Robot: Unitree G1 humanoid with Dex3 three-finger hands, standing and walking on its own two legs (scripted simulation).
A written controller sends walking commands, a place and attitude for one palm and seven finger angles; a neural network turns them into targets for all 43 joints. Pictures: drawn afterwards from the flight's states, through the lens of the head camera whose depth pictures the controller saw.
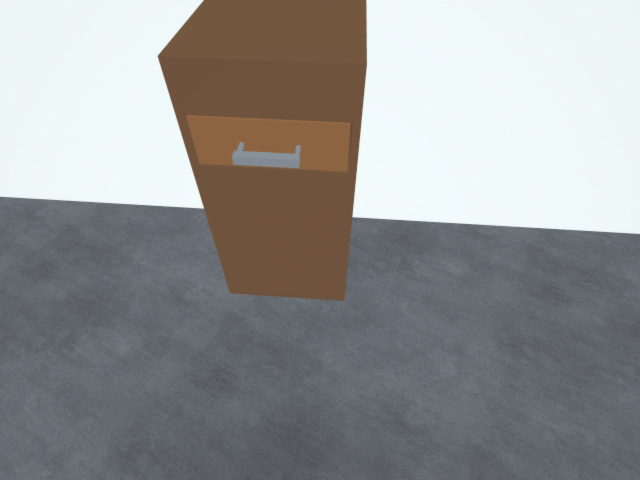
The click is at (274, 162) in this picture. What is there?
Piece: drawer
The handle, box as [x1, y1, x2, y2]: [232, 142, 300, 167]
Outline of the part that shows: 232,155 233,164 298,167 300,145 296,145 295,153 291,154 243,151 243,142 240,142 237,150 234,151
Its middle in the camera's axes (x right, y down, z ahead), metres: -0.13 -0.20 +0.93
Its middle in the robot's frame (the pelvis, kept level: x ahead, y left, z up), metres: +0.82 +0.17 -0.09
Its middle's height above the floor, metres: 0.69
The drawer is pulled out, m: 0.00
